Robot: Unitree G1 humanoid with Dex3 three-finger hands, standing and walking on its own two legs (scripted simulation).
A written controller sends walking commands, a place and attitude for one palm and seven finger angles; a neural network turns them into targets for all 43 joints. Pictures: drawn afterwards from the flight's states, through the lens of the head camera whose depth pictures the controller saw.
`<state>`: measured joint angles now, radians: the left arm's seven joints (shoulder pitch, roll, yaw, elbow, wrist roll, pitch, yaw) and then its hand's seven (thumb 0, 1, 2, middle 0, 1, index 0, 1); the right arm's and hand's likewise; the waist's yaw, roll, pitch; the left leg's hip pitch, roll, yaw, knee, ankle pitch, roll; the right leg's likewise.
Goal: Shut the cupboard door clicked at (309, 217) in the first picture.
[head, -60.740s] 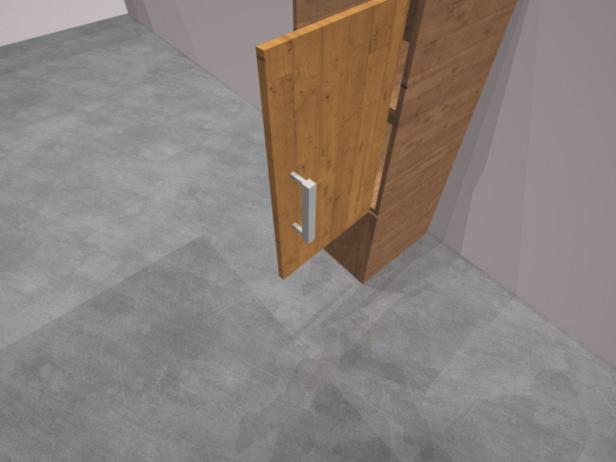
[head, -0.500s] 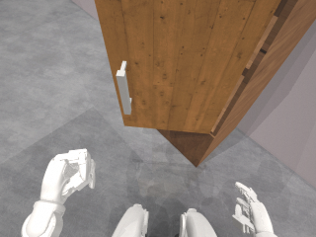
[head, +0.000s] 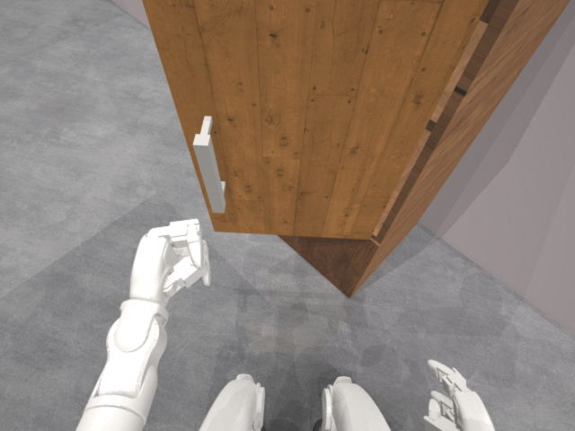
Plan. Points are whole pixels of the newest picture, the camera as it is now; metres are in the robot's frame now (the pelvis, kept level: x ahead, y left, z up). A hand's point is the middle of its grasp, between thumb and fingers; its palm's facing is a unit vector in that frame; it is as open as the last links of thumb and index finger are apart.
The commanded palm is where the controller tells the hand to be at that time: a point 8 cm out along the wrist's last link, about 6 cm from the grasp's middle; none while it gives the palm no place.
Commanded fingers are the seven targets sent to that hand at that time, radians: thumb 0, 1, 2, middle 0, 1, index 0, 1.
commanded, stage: bring the fist close to the handle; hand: left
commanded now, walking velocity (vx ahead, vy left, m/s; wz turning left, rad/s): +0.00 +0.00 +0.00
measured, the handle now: (213, 168) +0.49 +0.14 +0.03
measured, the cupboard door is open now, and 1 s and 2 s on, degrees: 42 42 24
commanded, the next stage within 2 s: push the door shut along its arc in 0.72 s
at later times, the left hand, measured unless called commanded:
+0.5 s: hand (234, 221) +0.40 +0.10 +0.03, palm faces -0.03 -1.00 -0.02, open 3.1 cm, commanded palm +0.37 +0.15 +0.03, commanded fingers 0.00 0.90 0.90 -1.30 -1.50 -1.30 -1.50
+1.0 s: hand (237, 218) +0.40 +0.09 +0.03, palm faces -0.06 -1.00 -0.04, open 3.1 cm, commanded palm +0.39 +0.14 +0.03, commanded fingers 0.00 0.90 0.90 -1.30 -1.50 -1.30 -1.50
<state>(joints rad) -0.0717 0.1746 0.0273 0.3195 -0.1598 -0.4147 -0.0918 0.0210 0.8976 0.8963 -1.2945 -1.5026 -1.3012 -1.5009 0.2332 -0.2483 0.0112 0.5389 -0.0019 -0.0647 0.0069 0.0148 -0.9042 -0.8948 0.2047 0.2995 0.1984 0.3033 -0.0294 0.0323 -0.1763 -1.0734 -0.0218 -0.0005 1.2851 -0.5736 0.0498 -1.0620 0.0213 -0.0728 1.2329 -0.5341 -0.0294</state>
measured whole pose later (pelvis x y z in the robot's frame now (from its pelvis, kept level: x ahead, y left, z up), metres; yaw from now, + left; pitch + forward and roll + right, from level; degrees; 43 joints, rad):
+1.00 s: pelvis -0.01 -0.01 +0.00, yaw +0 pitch +22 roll -1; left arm -0.49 0.17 0.09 0.81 -0.10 -0.55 -0.04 0.02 0.90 0.90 -1.30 -1.50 -1.30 -1.50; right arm 0.23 -0.25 0.00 0.60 -0.02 0.01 0.02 0.01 -0.91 -0.89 0.20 0.30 0.20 0.30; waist -0.07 0.03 -0.16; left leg -1.11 -0.02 0.01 1.27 -0.54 0.03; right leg -1.11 0.02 -0.06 1.24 -0.51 -0.05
